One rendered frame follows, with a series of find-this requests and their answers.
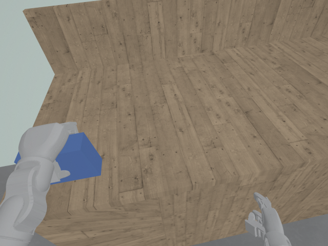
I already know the robot left forearm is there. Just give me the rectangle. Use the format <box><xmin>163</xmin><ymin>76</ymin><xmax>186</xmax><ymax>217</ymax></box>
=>
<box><xmin>0</xmin><ymin>156</ymin><xmax>54</xmax><ymax>246</ymax></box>

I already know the sponge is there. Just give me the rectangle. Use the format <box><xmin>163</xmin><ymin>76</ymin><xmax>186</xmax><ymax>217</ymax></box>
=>
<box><xmin>14</xmin><ymin>132</ymin><xmax>102</xmax><ymax>185</ymax></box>

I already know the right robot hand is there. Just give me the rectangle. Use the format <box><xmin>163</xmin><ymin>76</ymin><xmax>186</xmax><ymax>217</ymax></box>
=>
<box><xmin>245</xmin><ymin>192</ymin><xmax>284</xmax><ymax>240</ymax></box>

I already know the robot right forearm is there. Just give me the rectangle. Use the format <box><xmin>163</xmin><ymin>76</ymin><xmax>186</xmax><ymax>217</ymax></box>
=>
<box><xmin>264</xmin><ymin>231</ymin><xmax>291</xmax><ymax>246</ymax></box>

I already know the table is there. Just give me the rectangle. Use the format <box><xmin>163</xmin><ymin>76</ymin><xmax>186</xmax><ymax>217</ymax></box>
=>
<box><xmin>0</xmin><ymin>0</ymin><xmax>328</xmax><ymax>246</ymax></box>

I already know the left robot hand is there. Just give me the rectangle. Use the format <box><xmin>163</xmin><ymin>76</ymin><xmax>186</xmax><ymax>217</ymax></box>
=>
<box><xmin>18</xmin><ymin>122</ymin><xmax>79</xmax><ymax>183</ymax></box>

